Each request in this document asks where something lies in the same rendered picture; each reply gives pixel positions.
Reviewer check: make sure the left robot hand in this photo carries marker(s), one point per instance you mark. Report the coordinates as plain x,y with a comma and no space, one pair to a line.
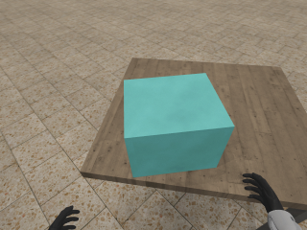
62,219

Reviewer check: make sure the right robot hand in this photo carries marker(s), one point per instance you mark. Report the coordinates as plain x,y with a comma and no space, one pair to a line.
266,194

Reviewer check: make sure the table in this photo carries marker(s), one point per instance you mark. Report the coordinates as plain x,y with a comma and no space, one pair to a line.
269,136

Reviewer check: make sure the carton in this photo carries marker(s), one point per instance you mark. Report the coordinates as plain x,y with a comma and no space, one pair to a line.
174,124

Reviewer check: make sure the robot right forearm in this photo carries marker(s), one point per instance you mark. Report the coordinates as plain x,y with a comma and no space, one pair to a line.
281,220

